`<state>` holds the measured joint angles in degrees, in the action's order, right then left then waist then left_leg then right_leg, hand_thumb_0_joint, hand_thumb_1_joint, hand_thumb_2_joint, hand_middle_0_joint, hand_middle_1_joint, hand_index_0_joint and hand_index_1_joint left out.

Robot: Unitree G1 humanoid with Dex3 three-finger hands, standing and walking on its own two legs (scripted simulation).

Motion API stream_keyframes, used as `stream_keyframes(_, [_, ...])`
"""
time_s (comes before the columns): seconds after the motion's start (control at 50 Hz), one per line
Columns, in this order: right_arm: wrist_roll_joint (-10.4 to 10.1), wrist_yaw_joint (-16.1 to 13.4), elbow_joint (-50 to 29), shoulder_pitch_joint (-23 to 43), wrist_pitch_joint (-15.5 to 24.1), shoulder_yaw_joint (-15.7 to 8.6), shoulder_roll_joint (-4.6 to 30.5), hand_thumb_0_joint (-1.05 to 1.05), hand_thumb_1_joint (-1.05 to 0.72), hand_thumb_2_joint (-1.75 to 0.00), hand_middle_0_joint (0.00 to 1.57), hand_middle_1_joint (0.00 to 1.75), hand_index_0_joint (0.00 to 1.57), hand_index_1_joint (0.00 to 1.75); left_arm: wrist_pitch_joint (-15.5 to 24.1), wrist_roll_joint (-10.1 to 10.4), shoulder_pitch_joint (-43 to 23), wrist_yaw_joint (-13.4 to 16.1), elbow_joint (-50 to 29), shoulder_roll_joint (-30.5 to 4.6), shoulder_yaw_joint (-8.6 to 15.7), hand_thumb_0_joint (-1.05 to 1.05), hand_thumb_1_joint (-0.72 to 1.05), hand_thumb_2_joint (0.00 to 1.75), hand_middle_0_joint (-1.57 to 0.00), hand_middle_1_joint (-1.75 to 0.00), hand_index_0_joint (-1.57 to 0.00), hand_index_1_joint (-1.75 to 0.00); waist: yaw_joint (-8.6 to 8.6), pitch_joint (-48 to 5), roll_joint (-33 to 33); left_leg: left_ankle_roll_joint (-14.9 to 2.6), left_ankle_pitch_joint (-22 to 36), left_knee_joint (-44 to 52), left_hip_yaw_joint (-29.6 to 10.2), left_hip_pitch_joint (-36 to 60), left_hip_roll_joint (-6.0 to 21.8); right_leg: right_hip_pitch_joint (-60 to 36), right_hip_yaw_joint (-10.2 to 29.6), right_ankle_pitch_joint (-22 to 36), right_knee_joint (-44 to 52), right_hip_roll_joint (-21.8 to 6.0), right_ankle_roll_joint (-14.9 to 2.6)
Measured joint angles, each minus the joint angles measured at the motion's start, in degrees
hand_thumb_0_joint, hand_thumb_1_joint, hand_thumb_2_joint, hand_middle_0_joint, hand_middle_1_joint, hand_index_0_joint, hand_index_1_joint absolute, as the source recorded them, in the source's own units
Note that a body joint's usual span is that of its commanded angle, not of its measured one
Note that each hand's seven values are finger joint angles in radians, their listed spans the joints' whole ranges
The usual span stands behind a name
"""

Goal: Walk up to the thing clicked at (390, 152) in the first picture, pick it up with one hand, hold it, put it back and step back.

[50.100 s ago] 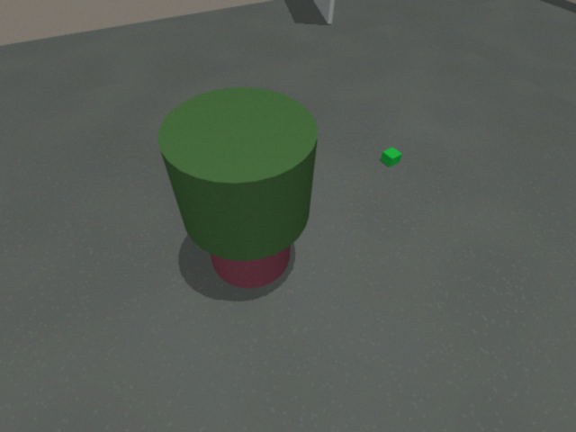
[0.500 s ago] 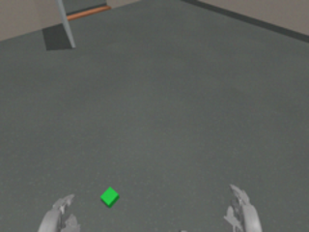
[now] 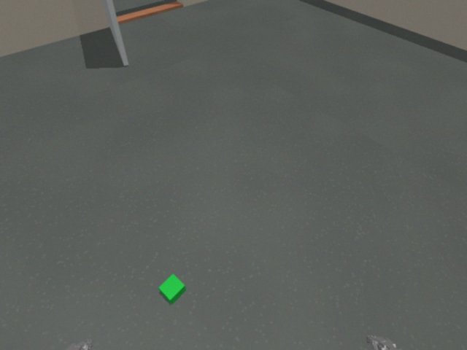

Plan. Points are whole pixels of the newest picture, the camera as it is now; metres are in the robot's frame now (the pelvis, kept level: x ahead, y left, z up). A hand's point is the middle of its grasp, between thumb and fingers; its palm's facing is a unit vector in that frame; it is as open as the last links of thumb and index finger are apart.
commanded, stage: stand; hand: left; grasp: from above
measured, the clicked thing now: (172, 289) +0.45 +0.22 -0.72
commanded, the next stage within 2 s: none
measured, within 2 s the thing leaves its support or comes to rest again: neither
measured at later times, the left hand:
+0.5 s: hand out of the picture +0.04 +0.24 -0.13, palm faces +0.02 -0.94 -0.34, open 7.4 cm
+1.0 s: hand out of the picture +0.06 +0.23 -0.13, palm faces +0.00 -0.94 -0.34, open 7.4 cm
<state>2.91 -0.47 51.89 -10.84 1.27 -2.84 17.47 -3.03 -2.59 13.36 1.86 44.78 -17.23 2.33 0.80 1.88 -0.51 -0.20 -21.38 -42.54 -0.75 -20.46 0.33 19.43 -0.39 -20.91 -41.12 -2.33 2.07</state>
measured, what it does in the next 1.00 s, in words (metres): stands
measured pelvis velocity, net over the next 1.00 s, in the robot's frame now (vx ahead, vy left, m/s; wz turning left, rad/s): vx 0.01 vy -0.01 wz -0.01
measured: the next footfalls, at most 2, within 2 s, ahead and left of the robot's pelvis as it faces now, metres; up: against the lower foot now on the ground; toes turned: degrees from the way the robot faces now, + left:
none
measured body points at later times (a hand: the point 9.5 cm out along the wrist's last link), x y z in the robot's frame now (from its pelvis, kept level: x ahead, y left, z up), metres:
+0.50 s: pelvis +0.00 +0.00 +0.03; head -0.01 -0.01 +0.48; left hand +0.04 +0.29 -0.11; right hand +0.06 -0.29 -0.11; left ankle +0.01 +0.12 -0.71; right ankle +0.01 -0.14 -0.71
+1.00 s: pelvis +0.01 -0.01 +0.03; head +0.01 -0.02 +0.48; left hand +0.06 +0.28 -0.10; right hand +0.07 -0.30 -0.11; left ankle +0.01 +0.12 -0.71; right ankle +0.01 -0.14 -0.71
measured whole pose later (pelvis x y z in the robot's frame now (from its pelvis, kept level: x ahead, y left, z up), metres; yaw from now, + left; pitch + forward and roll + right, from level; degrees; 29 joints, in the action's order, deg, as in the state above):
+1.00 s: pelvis +0.01 -0.01 +0.03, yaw +0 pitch -3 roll +0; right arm 0.9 -0.4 65.5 -7.4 0.2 -1.1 18.7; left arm -0.1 -1.2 7.3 0.9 66.0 -17.6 1.5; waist 0.1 3.8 0.9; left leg 0.8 -10.6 -20.3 -0.5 -6.4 0.9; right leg 5.9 -0.7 -10.5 -19.7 -1.7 1.4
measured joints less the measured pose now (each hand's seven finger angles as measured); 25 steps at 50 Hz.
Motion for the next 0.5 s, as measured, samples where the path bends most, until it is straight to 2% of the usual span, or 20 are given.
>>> stream_keyframes(0.22, [-1.15, -0.4, 7.39, 0.36, -1.19, 0.59, -0.95, 0.0, -0.9, -0.9, 0.21, 0.3, 0.2, 0.3, 2.01, 0.67, 0.17, -0.03, 13.62, 1.06, -0.42, 0.0, 0.91, 0.9, -0.2, -0.3, -0.2, -0.3, 0.11, 1.56, 1.01, 0.14, 5.83, 12.21, -0.06, 8.85, -0.16, -8.98, -0.38, 5.81, 12.33, -0.14, 0.03])
stream_keyframes(0.5, [-1.59, -0.09, 11.47, 1.94, -1.74, 0.63, -0.52, 0.0, -0.9, -0.9, 0.21, 0.3, 0.2, 0.3, 2.65, 0.71, -3.02, -0.25, 19.2, 0.44, -0.59, 0.0, 0.91, 0.9, -0.2, -0.3, -0.2, -0.3, -0.21, 1.65, 1.36, 0.41, 9.58, 18.8, -0.03, 12.85, -0.1, -12.76, -0.48, 9.36, 18.5, -0.06, -0.1])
